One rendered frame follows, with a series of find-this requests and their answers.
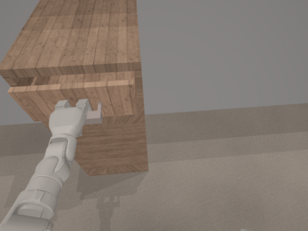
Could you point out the robot left upper arm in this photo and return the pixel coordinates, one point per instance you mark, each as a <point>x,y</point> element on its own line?
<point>27,223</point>

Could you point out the robot left forearm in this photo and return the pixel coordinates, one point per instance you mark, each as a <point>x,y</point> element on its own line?
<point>39,199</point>

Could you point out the left robot hand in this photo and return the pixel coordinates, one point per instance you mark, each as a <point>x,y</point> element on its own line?
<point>69,120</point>

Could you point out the cabinet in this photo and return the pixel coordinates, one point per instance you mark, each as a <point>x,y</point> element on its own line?
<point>70,37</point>

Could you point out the handle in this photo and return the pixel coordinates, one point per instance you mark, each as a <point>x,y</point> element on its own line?
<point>94,117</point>

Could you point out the drawer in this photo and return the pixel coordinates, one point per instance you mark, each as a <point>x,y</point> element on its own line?
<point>116,91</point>

